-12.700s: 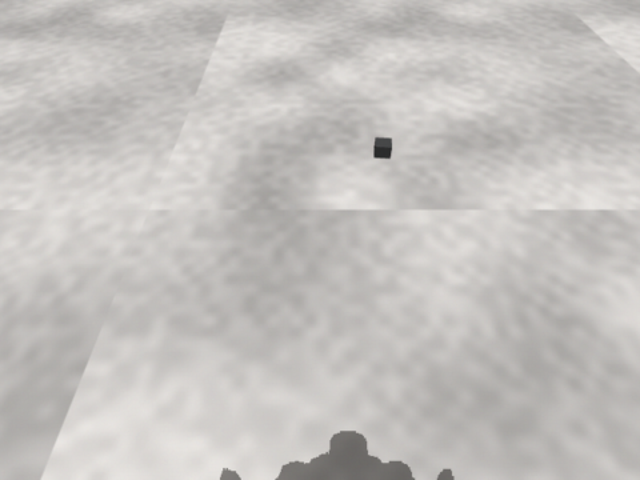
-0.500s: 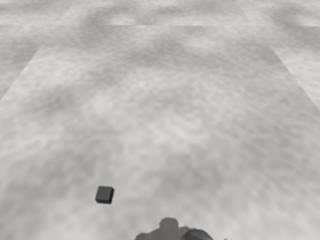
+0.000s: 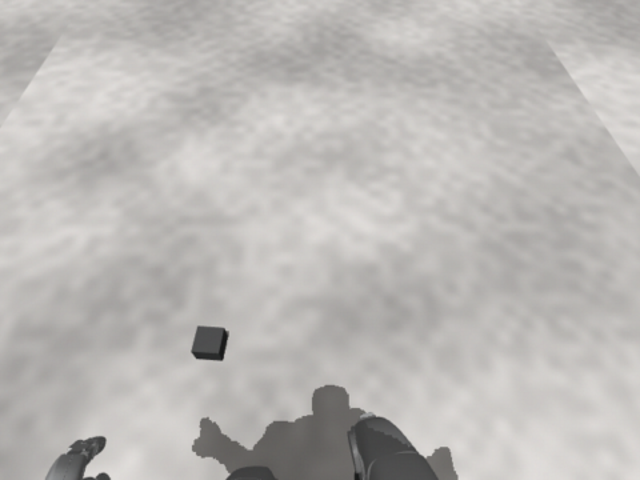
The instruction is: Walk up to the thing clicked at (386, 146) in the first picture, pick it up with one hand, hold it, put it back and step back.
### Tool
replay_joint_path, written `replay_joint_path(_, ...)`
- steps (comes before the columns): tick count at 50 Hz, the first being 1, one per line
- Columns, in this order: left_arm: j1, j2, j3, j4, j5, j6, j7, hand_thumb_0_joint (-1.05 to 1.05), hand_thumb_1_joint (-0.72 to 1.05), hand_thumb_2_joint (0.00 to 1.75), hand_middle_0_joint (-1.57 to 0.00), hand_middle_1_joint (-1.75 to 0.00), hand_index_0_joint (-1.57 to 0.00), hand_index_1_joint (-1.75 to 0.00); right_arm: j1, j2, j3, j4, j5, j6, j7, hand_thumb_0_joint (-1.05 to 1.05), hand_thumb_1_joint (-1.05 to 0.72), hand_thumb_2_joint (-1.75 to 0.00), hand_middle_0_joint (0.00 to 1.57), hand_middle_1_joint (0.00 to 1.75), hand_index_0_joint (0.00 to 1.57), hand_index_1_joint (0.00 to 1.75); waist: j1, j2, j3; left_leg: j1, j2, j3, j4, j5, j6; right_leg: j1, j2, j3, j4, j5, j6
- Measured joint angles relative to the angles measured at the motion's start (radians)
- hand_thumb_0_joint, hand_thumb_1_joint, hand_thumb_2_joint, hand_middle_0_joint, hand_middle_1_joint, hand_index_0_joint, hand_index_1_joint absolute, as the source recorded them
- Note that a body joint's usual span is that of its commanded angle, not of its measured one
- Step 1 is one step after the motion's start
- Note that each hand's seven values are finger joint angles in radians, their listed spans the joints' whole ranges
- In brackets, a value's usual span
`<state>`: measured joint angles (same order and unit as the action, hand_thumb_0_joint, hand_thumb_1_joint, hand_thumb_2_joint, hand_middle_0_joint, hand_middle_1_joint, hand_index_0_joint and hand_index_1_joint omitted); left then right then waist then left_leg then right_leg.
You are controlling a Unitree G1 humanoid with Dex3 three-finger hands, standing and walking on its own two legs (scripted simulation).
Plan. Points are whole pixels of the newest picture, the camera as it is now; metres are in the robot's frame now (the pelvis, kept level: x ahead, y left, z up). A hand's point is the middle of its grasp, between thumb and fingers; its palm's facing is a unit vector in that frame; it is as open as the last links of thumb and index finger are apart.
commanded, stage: walk up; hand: left
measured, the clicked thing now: (210, 343) +0.54 +0.32 -0.72
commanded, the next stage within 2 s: stand in 0.66 s
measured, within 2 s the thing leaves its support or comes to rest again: neither
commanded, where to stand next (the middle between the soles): +0.15 +0.03 m, yaw -4 degrees
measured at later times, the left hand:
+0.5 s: hand out of the picture +0.12 +0.23 -0.10, palm faces -0.08 -0.89 -0.46, open 7.4 cm
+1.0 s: hand out of the picture +0.10 +0.20 -0.13, palm faces -0.10 -0.92 -0.37, open 7.4 cm
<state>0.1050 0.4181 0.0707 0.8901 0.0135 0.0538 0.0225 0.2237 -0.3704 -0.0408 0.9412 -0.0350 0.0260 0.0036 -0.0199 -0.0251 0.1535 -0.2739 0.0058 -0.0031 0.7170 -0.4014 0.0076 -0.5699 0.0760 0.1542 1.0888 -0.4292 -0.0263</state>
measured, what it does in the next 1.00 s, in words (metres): steps on the spot: right foot, then left foot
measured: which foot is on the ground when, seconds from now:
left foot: down 0.00-0.24, up 0.26-0.60, down 0.62-1.00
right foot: up 0.00-0.18, down 0.20-1.00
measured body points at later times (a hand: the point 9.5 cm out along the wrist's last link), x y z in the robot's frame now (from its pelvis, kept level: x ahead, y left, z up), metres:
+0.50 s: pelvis +0.05 -0.04 +0.02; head +0.07 -0.08 +0.46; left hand +0.13 +0.27 -0.07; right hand +0.10 -0.37 -0.11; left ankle +0.16 +0.11 -0.67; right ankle +0.02 -0.15 -0.72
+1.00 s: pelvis +0.04 -0.05 +0.02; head +0.04 -0.07 +0.47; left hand +0.10 +0.25 -0.10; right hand +0.11 -0.36 -0.11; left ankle +0.14 +0.08 -0.71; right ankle +0.03 -0.16 -0.72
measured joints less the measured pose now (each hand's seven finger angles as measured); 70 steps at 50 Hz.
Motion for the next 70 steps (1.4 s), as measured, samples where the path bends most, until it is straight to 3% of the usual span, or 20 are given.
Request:
replay_joint_path(5,0.101,0.017,0.009,0.041,0.018,-0.017,-0.041,0.01,0.9,0.9,-0.21,-0.3,-0.2,-0.3,0.048,-0.014,-0.013,-0.025,-0.01,-0.05,0.01,0.01,-0.9,-0.9,0.21,0.3,0.2,0.3,0.006,-0.02,-0.035,0.038,0.028,0.037,-0.064,0.013,0.005,0.155,-0.041,-0.068,-0.159,-0.043,0.019)
replay_joint_path(9,0.15,0.018,0.001,0.068,0.026,-0.035,-0.066,0.01,0.9,0.9,-0.21,-0.3,-0.2,-0.3,0.093,-0.05,-0.025,-0.064,-0.008,-0.071,0.024,0.01,-0.9,-0.9,0.21,0.3,0.2,0.3,-0.005,-0.007,-0.06,0.073,0.063,0.062,-0.085,0.001,-0.001,0.248,-0.07,-0.121,-0.317,-0.102,0.006)
replay_joint_path(10,0.154,0.016,0.0,0.068,0.025,-0.047,-0.069,0.01,0.9,0.9,-0.21,-0.3,-0.21,-0.3,0.102,-0.061,-0.027,-0.07,-0.006,-0.069,0.027,0.01,-0.9,-0.9,0.21,0.3,0.2,0.3,-0.008,0.0,-0.062,0.079,0.073,0.064,-0.083,-0.004,-0.009,0.271,-0.075,-0.136,-0.375,-0.08,-0.001)
replay_joint_path(12,0.15,0.001,0.0,0.061,0.021,-0.079,-0.067,0.01,0.9,0.9,-0.21,-0.3,-0.21,-0.3,0.117,-0.086,-0.033,-0.073,0.001,-0.055,0.029,0.01,-0.9,-0.9,0.21,0.3,0.2,0.3,-0.022,0.047,-0.049,0.074,0.109,0.031,-0.03,-0.024,-0.002,0.326,-0.052,-0.18,-0.467,0.105,0.002)
replay_joint_path(13,0.154,-0.003,-0.001,0.046,0.021,-0.098,-0.063,0.01,0.9,0.9,-0.21,-0.3,-0.21,-0.3,0.123,-0.088,-0.035,-0.067,0.007,-0.042,0.027,0.01,-0.9,-0.9,0.21,0.3,0.2,0.3,-0.021,0.057,-0.05,0.046,0.103,0.0,0.051,-0.037,0.009,0.338,-0.046,-0.192,-0.471,0.113,0.002)
replay_joint_path(15,0.175,-0.007,-0.006,0.017,0.015,-0.124,-0.058,0.01,0.9,0.9,-0.21,-0.3,-0.21,-0.3,0.119,-0.082,-0.03,-0.055,0.012,-0.019,0.022,0.01,-0.9,-0.9,0.21,0.3,0.2,0.3,-0.001,0.044,-0.062,-0.023,0.041,-0.049,0.227,-0.083,0.018,0.356,-0.056,-0.179,-0.478,0.093,-0.004)
replay_joint_path(18,0.202,-0.024,-0.02,-0.005,0.002,-0.138,-0.048,0.01,0.9,0.9,-0.21,-0.3,-0.21,-0.3,0.107,-0.084,-0.026,-0.065,0.022,-0.023,0.024,0.01,-0.9,-0.9,0.21,0.3,0.2,0.3,0.015,0.055,-0.066,-0.116,-0.003,-0.082,0.329,-0.041,0.019,0.411,-0.066,-0.17,-0.544,0.107,-0.008)
replay_joint_path(24,0.192,-0.041,-0.043,-0.008,-0.004,-0.119,-0.012,0.0,0.9,0.9,-0.21,-0.3,-0.21,-0.3,0.033,-0.069,-0.019,-0.084,0.041,-0.021,0.013,0.01,-0.9,-0.9,0.2,0.3,0.2,0.3,0.028,0.094,-0.027,-0.202,-0.008,-0.102,0.155,0.086,-0.007,0.448,-0.074,-0.165,-0.57,0.108,0.002)
replay_joint_path(29,0.132,-0.034,-0.048,-0.039,-0.015,-0.064,0.005,0.01,0.89,0.9,-0.21,-0.3,-0.21,-0.3,-0.021,-0.031,-0.002,-0.094,0.034,0.009,0.008,0.01,-0.9,-0.9,0.21,0.3,0.2,0.3,0.034,0.081,0.008,-0.162,-0.025,-0.046,0.016,0.141,0.007,0.382,-0.094,-0.171,-0.438,0.034,0.015)
replay_joint_path(31,0.109,-0.029,-0.048,-0.048,-0.025,-0.054,0.012,0.01,0.89,0.9,-0.21,-0.3,-0.21,-0.3,-0.031,-0.023,-0.001,-0.102,0.025,0.013,0.011,0.01,-0.9,-0.9,0.21,0.3,0.2,0.3,0.027,0.076,0.011,-0.115,-0.027,-0.029,-0.064,0.232,0.015,0.343,-0.098,-0.18,-0.363,-0.009,0.025)
replay_joint_path(33,0.063,-0.022,-0.041,-0.05,-0.042,-0.045,0.024,0.01,0.9,0.9,-0.21,-0.3,-0.21,-0.3,-0.064,-0.005,-0.003,-0.109,0.014,0.019,0.015,0.01,-0.9,-0.9,0.21,0.3,0.2,0.3,0.03,0.042,0.051,-0.127,-0.046,-0.014,-0.044,0.203,0.011,0.288,-0.108,-0.145,-0.259,-0.006,0.021)
replay_joint_path(34,0.047,-0.022,-0.038,-0.05,-0.04,-0.042,0.027,0.01,0.9,0.9,-0.21,-0.3,-0.21,-0.3,-0.078,0.0,0.001,-0.11,0.015,0.009,0.016,0.01,-0.9,-0.9,0.21,0.3,0.2,0.3,0.031,0.034,0.063,-0.134,-0.046,-0.01,-0.034,0.197,0.014,0.261,-0.091,-0.111,-0.204,-0.051,0.015)
replay_joint_path(37,0.034,-0.022,-0.036,-0.02,-0.014,-0.037,0.014,0.0,0.9,0.9,-0.21,-0.3,-0.21,-0.3,-0.09,0.022,0.014,-0.091,0.017,-0.02,0.013,0.01,-0.9,-0.9,0.21,0.3,0.2,0.3,0.028,0.01,0.049,-0.127,-0.042,-0.002,-0.055,0.202,0.02,0.231,-0.067,-0.064,-0.132,-0.14,0.002)
replay_joint_path(41,0.054,-0.03,-0.04,0.035,-0.003,-0.052,-0.013,0.0,0.9,0.9,-0.21,-0.3,-0.21,-0.3,-0.093,0.037,0.02,-0.054,0.009,-0.027,0.013,0.01,-0.9,-0.9,0.21,0.3,0.2,0.3,0.024,0.004,-0.003,-0.101,-0.023,0.003,-0.108,0.225,0.012,0.285,-0.085,-0.101,-0.288,-0.147,0.018)
replay_joint_path(45,0.091,-0.053,-0.041,0.098,0.004,-0.064,-0.025,0.0,0.9,0.9,-0.21,-0.3,-0.21,-0.3,-0.081,0.028,0.01,-0.003,0.017,-0.012,0.015,0.01,-0.9,-0.9,0.21,0.3,0.2,0.3,0.018,0.035,-0.05,-0.066,0.002,-0.023,-0.15,0.209,-0.015,0.372,-0.069,-0.141,-0.471,0.079,0.022)
replay_joint_path(47,0.115,-0.061,-0.047,0.128,0.014,-0.063,-0.028,0.0,0.9,0.9,-0.21,-0.3,-0.21,-0.3,-0.073,0.023,0.01,0.029,0.028,-0.005,0.018,0.01,-0.9,-0.9,0.21,0.3,0.2,0.3,0.019,0.038,-0.081,-0.046,-0.003,-0.034,-0.189,0.173,-0.019,0.393,-0.069,-0.145,-0.518,0.086,0.012)
replay_joint_path(50,0.134,-0.074,-0.059,0.171,0.014,-0.068,-0.031,0.0,0.9,0.9,-0.21,-0.3,-0.21,-0.3,-0.073,0.005,0.008,0.068,0.032,-0.02,0.022,0.01,-0.9,-0.9,0.21,0.3,0.2,0.3,0.015,0.055,-0.099,-0.008,-0.001,-0.048,-0.263,0.229,-0.017,0.427,-0.063,-0.15,-0.588,0.139,0.009)
replay_joint_path(58,0.112,-0.082,-0.06,0.213,0.003,-0.077,-0.031,0.01,0.9,0.9,-0.21,-0.3,-0.21,-0.3,-0.057,-0.012,0.016,0.157,0.027,-0.034,0.02,0.01,-0.9,-0.9,0.21,0.3,0.2,0.3,0.009,0.076,-0.113,0.042,0.027,-0.071,-0.32,0.303,-0.034,0.495,-0.031,-0.161,-0.674,0.157,-0.006)
replay_joint_path(63,0.074,-0.078,-0.053,0.212,-0.003,-0.079,-0.029,0.01,0.9,0.9,-0.21,-0.3,-0.21,-0.3,-0.055,-0.003,0.028,0.183,0.024,-0.039,0.014,0.01,-0.9,-0.9,0.21,0.3,0.2,0.3,0.006,0.057,-0.11,0.056,0.031,-0.065,-0.329,0.291,-0.055,0.514,-0.029,-0.153,-0.697,0.155,-0.007)
replay_joint_path(70,0.005,-0.074,-0.049,0.206,-0.011,-0.076,-0.026,0.01,0.9,0.9,-0.21,-0.3,-0.21,-0.3,-0.09,0.007,0.047,0.192,0.029,-0.042,0.004,0.01,-0.9,-0.9,0.21,0.3,0.2,0.3,0.005,0.039,-0.091,0.066,0.03,-0.051,-0.33,0.276,-0.051,0.529,-0.033,-0.14,-0.718,0.154,-0.001)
